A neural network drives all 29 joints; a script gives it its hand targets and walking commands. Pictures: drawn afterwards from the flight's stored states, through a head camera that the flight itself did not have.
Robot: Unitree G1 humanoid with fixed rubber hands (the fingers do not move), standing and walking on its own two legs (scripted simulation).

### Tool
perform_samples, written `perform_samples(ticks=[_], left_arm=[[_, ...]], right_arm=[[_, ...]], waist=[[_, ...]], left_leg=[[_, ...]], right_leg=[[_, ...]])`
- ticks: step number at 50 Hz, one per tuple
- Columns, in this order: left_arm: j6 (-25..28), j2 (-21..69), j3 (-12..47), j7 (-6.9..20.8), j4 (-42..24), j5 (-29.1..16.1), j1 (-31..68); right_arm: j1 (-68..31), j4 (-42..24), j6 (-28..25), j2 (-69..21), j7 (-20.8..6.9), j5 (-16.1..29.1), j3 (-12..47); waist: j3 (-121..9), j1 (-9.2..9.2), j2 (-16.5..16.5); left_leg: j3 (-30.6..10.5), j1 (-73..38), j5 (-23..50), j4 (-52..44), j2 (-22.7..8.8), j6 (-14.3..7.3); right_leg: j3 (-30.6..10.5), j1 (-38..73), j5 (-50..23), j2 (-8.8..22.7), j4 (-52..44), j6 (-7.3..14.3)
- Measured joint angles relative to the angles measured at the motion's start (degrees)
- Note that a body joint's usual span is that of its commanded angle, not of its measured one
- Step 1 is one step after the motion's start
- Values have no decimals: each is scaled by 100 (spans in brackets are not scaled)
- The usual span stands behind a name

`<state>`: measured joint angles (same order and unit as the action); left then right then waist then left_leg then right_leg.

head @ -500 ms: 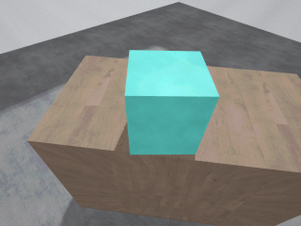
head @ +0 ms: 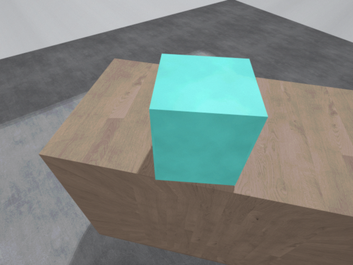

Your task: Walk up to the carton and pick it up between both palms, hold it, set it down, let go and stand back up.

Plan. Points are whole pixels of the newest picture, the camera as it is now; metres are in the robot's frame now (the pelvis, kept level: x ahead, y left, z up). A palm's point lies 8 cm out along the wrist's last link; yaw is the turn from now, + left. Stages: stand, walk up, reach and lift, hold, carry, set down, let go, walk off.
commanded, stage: walk up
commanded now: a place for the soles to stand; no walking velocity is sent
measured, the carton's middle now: (199, 122) +0.44 -0.03 +0.09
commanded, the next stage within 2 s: reach and lift in 0.46 s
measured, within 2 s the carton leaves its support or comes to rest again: neither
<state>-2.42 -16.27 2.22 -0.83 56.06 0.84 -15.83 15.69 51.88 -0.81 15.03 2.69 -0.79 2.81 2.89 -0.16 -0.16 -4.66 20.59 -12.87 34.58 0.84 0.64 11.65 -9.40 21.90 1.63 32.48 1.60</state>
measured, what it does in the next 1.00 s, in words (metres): stands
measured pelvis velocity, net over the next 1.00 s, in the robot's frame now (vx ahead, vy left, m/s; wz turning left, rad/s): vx -0.01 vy -0.02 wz -0.10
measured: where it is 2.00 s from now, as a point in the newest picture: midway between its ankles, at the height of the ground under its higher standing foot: outside the picture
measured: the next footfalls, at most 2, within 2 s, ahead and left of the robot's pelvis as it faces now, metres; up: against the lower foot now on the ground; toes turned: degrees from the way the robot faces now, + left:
none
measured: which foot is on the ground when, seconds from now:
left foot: down 0.00-1.00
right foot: down 0.00-1.00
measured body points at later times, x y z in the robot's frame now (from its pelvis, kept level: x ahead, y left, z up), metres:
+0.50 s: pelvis -0.01 -0.01 -0.01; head +0.01 +0.01 +0.44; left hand +0.01 +0.27 -0.15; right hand +0.08 -0.27 -0.13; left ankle +0.06 +0.12 -0.73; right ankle -0.04 -0.09 -0.73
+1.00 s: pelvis -0.01 -0.02 +0.01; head +0.02 +0.00 +0.46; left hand +0.18 +0.24 -0.09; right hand +0.17 -0.28 -0.07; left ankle +0.06 +0.12 -0.73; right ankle -0.04 -0.09 -0.73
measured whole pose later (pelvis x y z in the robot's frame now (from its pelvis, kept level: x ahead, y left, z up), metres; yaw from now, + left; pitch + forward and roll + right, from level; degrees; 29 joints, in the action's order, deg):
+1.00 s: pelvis -0.01 -0.02 +0.01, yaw -6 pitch -1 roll +1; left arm -24.0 -14.5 -5.8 -0.9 26.5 0.7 -7.7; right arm 5.2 38.7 -1.2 14.8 -4.1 -0.5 -0.8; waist 4.4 1.8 -3.4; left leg 3.0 14.7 -8.2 24.3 -3.0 2.1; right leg 3.3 -8.6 17.9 -1.7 27.6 3.5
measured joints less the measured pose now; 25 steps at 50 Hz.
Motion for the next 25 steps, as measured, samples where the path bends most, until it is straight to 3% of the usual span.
perform_samples(ticks=[15, 23, 25], left_arm=[[-133, -117, -39, 48, -234, -10, 84], [-43, -109, -48, 55, -286, -11, -97], [-597, -190, -82, 14, -696, -66, -161]], right_arm=[[82, -260, 25, 38, -11, 1, -82], [88, -288, 78, 83, -20, 16, -70], [-244, -14, -15, -32, -112, -242, -351]], waist=[[35, -10, -14], [-12, 8, 31], [-86, 18, -54]], left_leg=[[-194, 206, -54, 287, 111, -11], [-289, 196, 102, 69, 81, 9], [-17, 421, -150, 246, -17, -14]], right_leg=[[211, -86, 137, 82, 259, -22], [198, -49, -11, -42, 3, 61], [-20, -393, 171, -60, 358, 55]])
